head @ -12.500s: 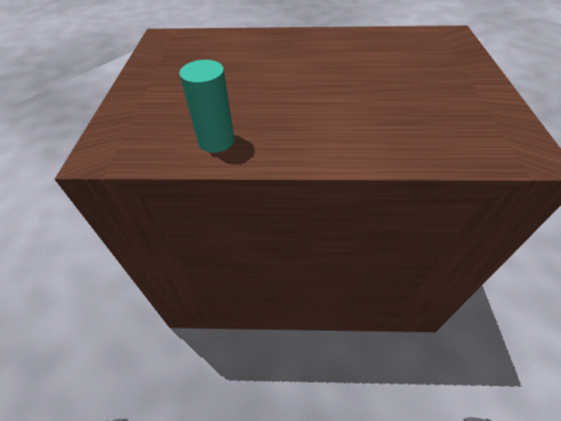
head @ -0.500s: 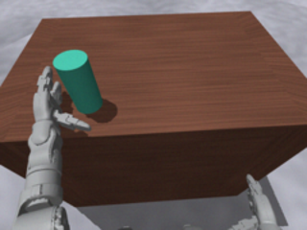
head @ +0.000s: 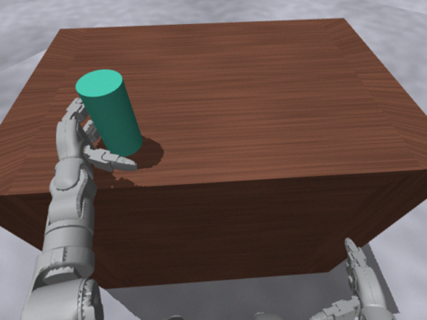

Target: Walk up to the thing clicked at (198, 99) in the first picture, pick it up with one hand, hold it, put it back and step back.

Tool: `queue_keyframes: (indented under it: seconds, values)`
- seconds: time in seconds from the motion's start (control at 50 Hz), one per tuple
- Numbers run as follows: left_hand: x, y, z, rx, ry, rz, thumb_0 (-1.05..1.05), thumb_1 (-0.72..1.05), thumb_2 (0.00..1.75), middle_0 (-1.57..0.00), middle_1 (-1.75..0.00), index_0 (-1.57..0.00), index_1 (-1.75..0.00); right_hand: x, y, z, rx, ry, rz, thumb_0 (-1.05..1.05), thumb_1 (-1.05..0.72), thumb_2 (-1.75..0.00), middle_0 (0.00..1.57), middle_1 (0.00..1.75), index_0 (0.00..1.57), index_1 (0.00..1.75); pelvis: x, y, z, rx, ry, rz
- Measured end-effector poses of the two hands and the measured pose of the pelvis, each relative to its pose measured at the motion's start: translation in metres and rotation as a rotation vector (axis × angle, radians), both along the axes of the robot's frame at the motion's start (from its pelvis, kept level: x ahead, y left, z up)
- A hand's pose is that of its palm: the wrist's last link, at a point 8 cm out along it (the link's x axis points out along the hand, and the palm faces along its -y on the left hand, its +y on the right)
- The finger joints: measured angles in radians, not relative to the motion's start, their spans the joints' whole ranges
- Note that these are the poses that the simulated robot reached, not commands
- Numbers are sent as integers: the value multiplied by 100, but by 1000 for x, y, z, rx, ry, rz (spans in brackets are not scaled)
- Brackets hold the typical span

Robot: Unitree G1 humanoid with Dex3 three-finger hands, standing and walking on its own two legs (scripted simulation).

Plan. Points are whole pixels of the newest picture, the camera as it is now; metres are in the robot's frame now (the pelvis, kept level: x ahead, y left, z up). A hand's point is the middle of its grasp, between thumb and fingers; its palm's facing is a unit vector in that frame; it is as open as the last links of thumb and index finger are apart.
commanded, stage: close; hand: left
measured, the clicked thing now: (113, 116) +0.46 +0.19 +0.13
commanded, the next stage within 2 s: settle in 0.42 s
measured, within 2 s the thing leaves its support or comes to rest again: leaves its support in 0.90 s
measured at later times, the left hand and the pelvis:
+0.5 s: hand (105, 125) +0.43 +0.20 +0.13, palm faces +0.17 -0.98 +0.04, open 10.5 cm; pelvis +0.01 +0.01 +0.00, yaw -1 degrees
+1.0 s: hand (102, 126) +0.42 +0.19 +0.15, palm faces +0.18 -0.98 -0.01, open 10.9 cm; pelvis +0.02 +0.00 +0.00, yaw +0 degrees
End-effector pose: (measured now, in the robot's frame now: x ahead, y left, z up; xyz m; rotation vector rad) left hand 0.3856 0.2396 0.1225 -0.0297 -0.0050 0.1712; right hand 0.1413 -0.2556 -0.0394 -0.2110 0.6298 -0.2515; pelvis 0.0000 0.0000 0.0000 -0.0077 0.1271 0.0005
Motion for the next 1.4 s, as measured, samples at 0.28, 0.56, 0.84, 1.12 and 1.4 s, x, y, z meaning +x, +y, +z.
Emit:
queue_keyframes:
  seconds: [0.28, 0.56, 0.84, 1.12, 1.4]
  values:
    - [20, 9, 2, 1, -18, 25, -1, -35, 39, -77, -59, -80, -60, -9, 1, -7, -7, 44, -11, -1, 49, -6, 5, 5, 6, 6, -3, 5, -2, -2, 29, -9]
    - [17, 7, 6, 6, -54, 1, -3, -46, 65, -84, -84, -89, -88, 1, 8, -17, 40, 84, -4, -1, 50, -6, 5, 5, 6, 6, 12, 9, -2, -7, 47, -15]
    - [12, 1, 9, 37, 5, -14, -5, -61, 89, -77, -107, -81, -113, 15, -2, -7, 25, 43, -13, -1, 51, -6, 5, 5, 6, 6, 19, 4, 0, -3, 24, -8]
    - [-4, 8, 41, 48, -11, 9, -5, -61, 90, -75, -110, -79, -116, 11, 4, -9, 38, 7, 0, -1, 51, -6, 5, 5, 6, 6, 8, 1, 3, -1, -25, 4]
    - [-15, 7, 56, 38, 10, 1, -5, -61, 90, -74, -111, -79, -117, -10, 11, -10, 49, -9, 13, -1, 53, -6, 5, 5, 6, 6, -9, 3, 7, 1, -59, 3]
